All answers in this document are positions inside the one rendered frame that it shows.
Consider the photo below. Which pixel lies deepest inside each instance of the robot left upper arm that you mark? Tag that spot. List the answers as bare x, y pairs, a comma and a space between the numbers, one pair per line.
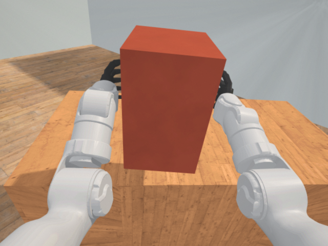
77, 197

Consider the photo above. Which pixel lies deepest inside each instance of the robot left hand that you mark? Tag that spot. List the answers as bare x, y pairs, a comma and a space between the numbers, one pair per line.
109, 72

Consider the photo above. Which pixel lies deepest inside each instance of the carton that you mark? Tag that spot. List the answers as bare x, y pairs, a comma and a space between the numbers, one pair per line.
169, 83

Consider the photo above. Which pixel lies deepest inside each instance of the robot right upper arm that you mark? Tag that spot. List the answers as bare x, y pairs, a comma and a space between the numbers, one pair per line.
276, 200

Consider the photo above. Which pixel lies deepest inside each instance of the pedestal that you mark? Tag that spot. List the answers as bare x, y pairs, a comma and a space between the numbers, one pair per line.
156, 208

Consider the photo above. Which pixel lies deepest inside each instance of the robot right hand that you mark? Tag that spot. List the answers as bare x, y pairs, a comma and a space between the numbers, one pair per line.
225, 86

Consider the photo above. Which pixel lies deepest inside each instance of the right robot forearm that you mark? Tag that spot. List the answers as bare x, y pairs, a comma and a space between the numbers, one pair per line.
250, 146

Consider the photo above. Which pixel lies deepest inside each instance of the left robot forearm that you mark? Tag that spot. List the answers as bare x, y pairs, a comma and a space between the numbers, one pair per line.
89, 146

